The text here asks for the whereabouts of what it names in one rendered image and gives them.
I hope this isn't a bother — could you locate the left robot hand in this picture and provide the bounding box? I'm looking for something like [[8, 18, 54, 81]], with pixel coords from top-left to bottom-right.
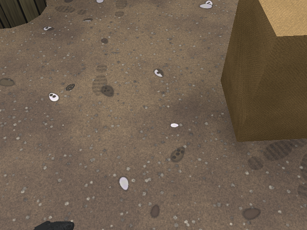
[[34, 220, 75, 230]]

